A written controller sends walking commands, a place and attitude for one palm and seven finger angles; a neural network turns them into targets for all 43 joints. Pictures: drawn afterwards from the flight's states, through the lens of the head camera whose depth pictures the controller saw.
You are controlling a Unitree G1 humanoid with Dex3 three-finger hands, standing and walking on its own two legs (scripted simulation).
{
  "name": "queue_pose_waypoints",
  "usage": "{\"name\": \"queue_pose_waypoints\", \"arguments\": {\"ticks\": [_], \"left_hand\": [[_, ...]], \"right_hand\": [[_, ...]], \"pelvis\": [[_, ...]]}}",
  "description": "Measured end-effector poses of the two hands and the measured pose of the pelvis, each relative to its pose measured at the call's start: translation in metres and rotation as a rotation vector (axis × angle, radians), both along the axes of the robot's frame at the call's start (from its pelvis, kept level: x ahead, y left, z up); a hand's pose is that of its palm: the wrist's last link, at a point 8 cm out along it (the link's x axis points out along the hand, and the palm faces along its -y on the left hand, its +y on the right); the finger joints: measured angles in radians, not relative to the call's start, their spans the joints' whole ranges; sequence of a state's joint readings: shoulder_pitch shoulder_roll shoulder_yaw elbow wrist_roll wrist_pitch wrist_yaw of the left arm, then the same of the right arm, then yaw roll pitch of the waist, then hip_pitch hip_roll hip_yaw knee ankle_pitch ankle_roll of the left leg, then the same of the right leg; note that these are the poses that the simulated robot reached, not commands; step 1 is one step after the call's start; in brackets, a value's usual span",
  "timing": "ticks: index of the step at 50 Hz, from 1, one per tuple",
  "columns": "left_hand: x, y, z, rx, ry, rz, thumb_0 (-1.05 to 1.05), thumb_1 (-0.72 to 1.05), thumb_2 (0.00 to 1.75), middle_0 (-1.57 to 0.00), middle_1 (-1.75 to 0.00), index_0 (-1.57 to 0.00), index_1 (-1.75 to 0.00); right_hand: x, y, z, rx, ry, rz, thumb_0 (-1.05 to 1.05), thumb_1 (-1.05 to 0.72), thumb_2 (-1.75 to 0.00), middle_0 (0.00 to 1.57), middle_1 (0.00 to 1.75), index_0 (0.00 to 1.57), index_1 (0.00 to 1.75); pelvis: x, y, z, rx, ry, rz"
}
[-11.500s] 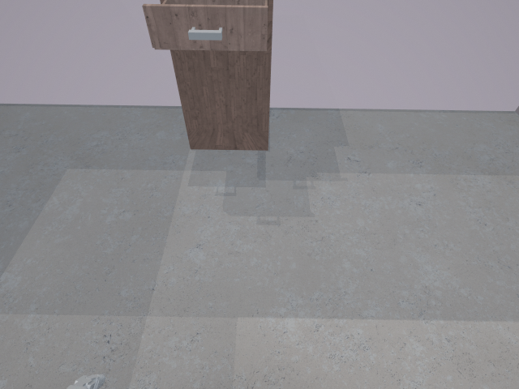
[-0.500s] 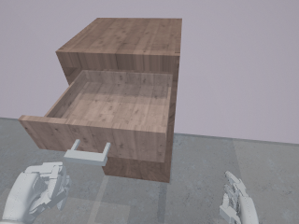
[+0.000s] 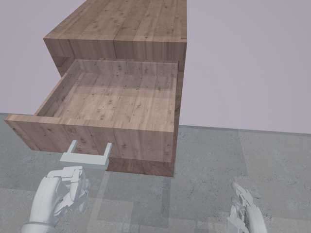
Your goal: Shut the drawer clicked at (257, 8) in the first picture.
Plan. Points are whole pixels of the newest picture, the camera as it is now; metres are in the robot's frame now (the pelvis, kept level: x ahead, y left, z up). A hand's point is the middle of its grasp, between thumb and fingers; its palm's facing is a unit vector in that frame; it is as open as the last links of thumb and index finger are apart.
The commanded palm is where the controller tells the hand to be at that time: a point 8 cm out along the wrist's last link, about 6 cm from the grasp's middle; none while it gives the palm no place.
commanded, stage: bring the fist close to the handle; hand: left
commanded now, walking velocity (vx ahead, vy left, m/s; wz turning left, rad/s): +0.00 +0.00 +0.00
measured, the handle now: (88, 153) +0.29 +0.20 +0.07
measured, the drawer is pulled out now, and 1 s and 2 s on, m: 0.30 0.30 0.19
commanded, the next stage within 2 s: push the drawer shut in 0.74 s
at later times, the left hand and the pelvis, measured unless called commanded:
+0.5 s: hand (94, 186) +0.21 +0.16 +0.06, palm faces +0.00 -1.00 -0.06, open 3.1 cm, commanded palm +0.18 +0.22 +0.07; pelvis +0.00 +0.00 -0.02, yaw +0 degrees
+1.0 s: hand (93, 185) +0.21 +0.17 +0.06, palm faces -0.01 -1.00 -0.07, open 3.2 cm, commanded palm +0.20 +0.22 +0.07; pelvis +0.00 +0.00 -0.02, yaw +1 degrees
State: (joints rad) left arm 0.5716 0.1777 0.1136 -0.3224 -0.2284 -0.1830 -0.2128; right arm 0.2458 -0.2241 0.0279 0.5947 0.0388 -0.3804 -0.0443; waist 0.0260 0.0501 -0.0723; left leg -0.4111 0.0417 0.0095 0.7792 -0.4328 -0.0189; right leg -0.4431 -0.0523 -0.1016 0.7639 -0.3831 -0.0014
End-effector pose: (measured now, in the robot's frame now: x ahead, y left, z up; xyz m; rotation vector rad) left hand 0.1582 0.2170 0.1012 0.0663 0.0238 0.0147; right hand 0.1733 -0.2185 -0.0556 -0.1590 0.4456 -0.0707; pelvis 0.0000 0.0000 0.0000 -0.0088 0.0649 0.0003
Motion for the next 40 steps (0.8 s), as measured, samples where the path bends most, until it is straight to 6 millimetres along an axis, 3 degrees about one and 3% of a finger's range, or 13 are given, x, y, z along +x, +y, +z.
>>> {"name": "queue_pose_waypoints", "arguments": {"ticks": [17, 40], "left_hand": [[0.031, -0.003, -0.033, -0.013, 0.014, -0.026, 0.02, 0.9, 0.9, -1.4, -1.6, -1.4, -1.6], [0.03, -0.002, -0.035, -0.006, 0.002, -0.015, 0.0, 0.89, 0.91, -1.4, -1.6, -1.4, -1.6]], "right_hand": [[-0.015, -0.01, -0.023, -0.031, 0.123, -0.036, 0.02, -0.9, -0.9, 0.2, 0.3, 0.2, 0.3], [-0.011, -0.013, -0.028, -0.017, 0.143, -0.039, 0.02, -0.9, -0.9, 0.2, 0.3, 0.2, 0.3]], "pelvis": [[-0.001, 0.002, -0.011, 0.0, 0.066, -0.002], [-0.001, -0.003, -0.016, -0.002, 0.086, 0.003]]}}
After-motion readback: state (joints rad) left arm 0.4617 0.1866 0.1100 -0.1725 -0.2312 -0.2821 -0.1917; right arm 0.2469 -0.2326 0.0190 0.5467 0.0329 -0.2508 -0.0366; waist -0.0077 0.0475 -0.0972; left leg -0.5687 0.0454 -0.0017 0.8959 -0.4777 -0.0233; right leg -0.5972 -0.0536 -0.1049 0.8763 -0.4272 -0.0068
